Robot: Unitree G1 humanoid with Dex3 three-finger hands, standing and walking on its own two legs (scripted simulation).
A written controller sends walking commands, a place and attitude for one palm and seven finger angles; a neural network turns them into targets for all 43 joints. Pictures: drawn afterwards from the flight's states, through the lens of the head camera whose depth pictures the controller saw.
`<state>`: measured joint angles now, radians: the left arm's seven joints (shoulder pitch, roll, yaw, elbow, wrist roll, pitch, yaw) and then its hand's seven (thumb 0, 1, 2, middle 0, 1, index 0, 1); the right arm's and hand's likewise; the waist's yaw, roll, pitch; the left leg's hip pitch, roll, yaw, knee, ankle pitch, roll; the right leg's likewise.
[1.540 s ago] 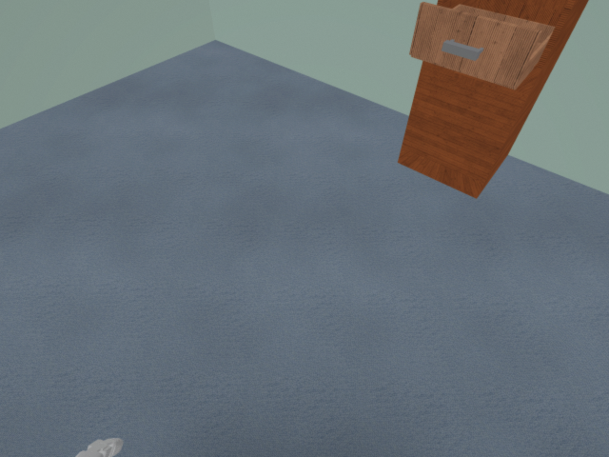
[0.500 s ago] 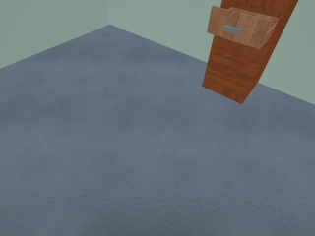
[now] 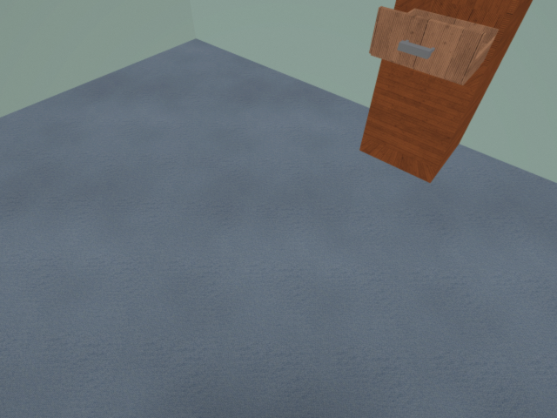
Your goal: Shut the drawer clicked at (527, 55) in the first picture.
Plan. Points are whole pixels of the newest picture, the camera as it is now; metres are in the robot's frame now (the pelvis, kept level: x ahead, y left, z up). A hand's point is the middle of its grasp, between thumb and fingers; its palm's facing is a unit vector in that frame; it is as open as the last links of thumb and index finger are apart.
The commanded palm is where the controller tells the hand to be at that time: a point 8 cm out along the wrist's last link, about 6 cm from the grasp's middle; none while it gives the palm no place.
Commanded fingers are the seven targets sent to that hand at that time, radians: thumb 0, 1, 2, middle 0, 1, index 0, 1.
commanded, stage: walk to a spot facing it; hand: left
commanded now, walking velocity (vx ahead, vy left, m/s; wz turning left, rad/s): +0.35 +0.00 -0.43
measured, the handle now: (417, 47) +1.34 -0.43 -0.04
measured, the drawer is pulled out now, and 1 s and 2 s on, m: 0.22 0.22 0.22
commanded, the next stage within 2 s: take the last steps up to it in 1.64 s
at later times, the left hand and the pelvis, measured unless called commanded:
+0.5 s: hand out of the picture +0.05 +0.15 -0.17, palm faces -0.04 -0.98 -0.18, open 7.4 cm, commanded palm none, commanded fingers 0.00 0.90 0.90 -0.20 -0.30 -0.20 -0.30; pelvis +0.11 -0.02 -0.01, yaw -8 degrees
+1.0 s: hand (216, 264) +0.45 +0.17 -0.17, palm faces -0.26 -0.94 -0.21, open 7.4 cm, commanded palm none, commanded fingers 0.00 0.90 0.90 -0.20 -0.30 -0.20 -0.30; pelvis +0.32 +0.00 -0.01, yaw -19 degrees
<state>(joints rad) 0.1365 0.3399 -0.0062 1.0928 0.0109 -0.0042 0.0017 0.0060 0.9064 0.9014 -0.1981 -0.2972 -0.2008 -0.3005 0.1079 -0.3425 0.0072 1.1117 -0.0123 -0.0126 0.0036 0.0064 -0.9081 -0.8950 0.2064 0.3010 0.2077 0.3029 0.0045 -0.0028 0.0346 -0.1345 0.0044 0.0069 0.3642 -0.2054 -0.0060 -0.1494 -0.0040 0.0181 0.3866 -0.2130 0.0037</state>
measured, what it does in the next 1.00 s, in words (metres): walks ahead, turning right: left foot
